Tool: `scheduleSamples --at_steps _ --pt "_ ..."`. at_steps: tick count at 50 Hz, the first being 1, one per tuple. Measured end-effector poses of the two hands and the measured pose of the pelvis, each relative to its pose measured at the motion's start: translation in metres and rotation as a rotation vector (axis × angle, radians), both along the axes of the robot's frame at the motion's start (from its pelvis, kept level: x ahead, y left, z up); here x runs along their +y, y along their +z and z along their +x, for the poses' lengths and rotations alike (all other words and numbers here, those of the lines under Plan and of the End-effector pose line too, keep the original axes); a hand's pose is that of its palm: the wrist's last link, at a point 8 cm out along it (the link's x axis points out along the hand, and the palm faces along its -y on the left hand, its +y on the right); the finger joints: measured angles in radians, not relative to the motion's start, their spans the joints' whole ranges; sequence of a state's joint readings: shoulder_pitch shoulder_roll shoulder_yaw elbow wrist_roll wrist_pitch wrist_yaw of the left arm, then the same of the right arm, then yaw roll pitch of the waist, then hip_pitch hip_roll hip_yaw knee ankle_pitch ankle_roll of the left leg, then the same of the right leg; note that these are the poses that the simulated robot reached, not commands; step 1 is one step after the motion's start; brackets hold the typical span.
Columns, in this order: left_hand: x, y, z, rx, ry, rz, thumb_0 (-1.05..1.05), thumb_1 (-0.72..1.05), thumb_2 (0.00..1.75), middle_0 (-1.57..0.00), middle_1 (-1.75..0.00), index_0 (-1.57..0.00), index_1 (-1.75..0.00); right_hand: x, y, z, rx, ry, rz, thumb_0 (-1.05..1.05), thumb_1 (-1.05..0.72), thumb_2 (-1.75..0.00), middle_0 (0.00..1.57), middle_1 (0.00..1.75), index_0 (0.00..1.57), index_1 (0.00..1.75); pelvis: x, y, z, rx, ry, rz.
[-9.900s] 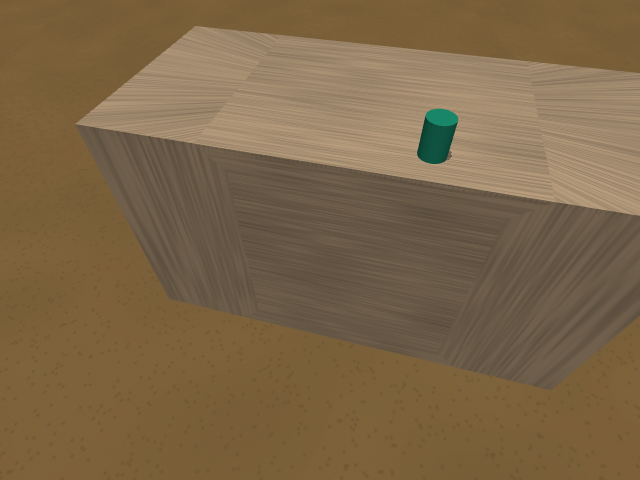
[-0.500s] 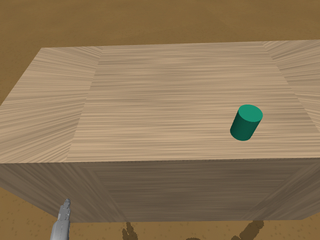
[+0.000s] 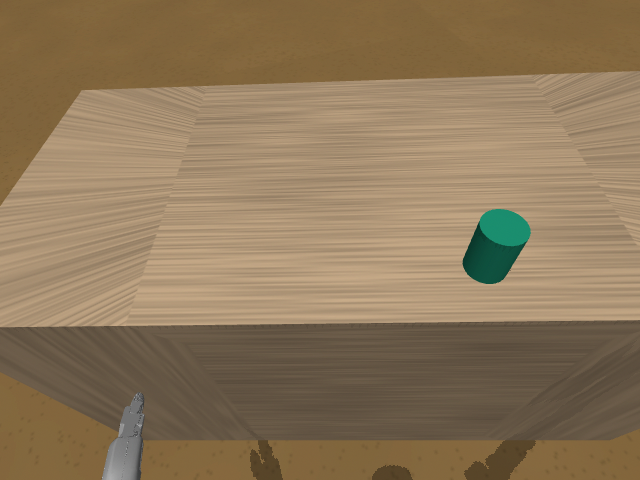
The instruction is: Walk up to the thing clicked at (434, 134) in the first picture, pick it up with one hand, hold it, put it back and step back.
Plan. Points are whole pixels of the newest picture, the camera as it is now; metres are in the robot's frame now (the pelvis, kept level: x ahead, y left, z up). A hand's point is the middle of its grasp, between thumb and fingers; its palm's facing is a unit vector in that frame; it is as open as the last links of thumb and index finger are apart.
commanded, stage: go down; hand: right
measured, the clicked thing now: (493, 247) +0.42 -0.22 +0.03
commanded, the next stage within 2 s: approach in 0.84 s
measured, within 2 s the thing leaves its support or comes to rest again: neither
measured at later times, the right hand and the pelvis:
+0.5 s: hand out of the picture +0.34 -0.41 +0.17, palm faces +0.23 +0.97 +0.02, open 17.6 cm; pelvis -0.01 +0.00 +0.00, yaw +0 degrees
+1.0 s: hand out of the picture +0.34 -0.40 +0.16, palm faces +0.24 +0.97 +0.02, open 17.7 cm; pelvis -0.01 +0.00 +0.00, yaw +0 degrees
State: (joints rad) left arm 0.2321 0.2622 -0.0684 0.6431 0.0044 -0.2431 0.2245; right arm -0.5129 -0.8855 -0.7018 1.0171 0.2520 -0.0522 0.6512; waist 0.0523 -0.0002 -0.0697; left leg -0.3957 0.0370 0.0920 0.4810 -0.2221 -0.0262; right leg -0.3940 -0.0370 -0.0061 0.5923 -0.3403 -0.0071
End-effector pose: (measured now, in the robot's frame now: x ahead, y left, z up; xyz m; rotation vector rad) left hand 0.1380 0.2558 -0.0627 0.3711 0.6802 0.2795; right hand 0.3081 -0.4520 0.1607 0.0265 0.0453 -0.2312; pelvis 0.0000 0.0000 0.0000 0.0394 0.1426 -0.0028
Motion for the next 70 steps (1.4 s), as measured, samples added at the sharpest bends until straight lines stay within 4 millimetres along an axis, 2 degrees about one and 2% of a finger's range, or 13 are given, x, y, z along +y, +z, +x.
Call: scheduleSamples --at_steps 15,25,34,44,53,57,60,70 --pt "-0.004 0.0 -0.008 -0.007 0.0 -0.008 -0.01 -0.55 0.07 -0.06 -0.05 -0.05 -0.06 -0.002 0.011 0.001 -0.005 -0.003 -0.004 -0.01 0.55 -0.07 0.04 0.06 0.05 0.06 -0.002 -0.001 -0.006 -0.01 0.003 0.003" --pt "-0.001 -0.003 -0.017 0.013 -0.004 0.0 -0.01 -0.54 0.06 -0.06 -0.05 -0.05 -0.05 -0.002 0.01 -0.004 -0.003 -0.003 -0.004 -0.01 0.58 -0.07 0.04 0.06 0.05 0.06 -0.001 -0.001 -0.009 -0.005 0.001 0.001" --pt "-0.001 0.002 -0.011 -0.023 -0.007 0.007 -0.01 -0.53 0.06 -0.06 -0.05 -0.05 -0.05 0.001 0.013 0.0 -0.009 -0.001 0.001 -0.02 0.6 -0.06 0.04 0.06 0.05 0.07 0.001 -0.002 -0.011 -0.005 0.0 0.0" --pt "-0.002 -0.001 -0.017 -0.011 -0.014 -0.007 -0.01 -0.53 0.06 -0.05 -0.05 -0.05 -0.05 0.001 0.006 -0.006 0.005 -0.007 0.0 -0.01 0.6 -0.07 0.04 0.06 0.05 0.07 0.003 -0.002 -0.012 -0.002 0.0 -0.001" --pt "0.0 0.002 -0.013 -0.023 -0.025 0.006 -0.01 -0.54 0.06 -0.06 -0.05 -0.05 -0.05 0.001 0.003 -0.006 0.003 -0.017 -0.002 -0.02 0.6 -0.06 0.04 0.06 0.04 0.06 0.005 -0.003 -0.014 0.0 -0.005 -0.001" --pt "0.002 0.0 -0.013 -0.023 -0.021 0.008 -0.01 -0.54 0.06 -0.06 -0.05 -0.05 -0.05 0.005 -0.008 -0.003 0.036 -0.002 -0.006 -0.01 0.59 -0.06 0.03 0.05 0.04 0.06 0.004 -0.004 -0.013 0.01 -0.006 -0.001" --pt "0.003 0.0 -0.014 -0.021 -0.02 0.011 -0.01 -0.54 0.06 -0.06 -0.05 -0.06 -0.06 0.016 -0.023 0.005 0.056 0.03 0.001 -0.01 0.59 -0.06 0.03 0.05 0.04 0.06 0.003 -0.005 -0.013 0.017 -0.005 -0.002" --pt "0.007 -0.006 -0.022 -0.001 0.01 0.014 -0.01 -0.53 0.05 -0.06 -0.05 -0.06 -0.06 0.081 -0.095 0.049 0.072 0.113 0.066 -0.01 0.59 -0.06 0.03 0.05 0.04 0.05 0.002 -0.015 -0.017 0.06 0.014 0.001"
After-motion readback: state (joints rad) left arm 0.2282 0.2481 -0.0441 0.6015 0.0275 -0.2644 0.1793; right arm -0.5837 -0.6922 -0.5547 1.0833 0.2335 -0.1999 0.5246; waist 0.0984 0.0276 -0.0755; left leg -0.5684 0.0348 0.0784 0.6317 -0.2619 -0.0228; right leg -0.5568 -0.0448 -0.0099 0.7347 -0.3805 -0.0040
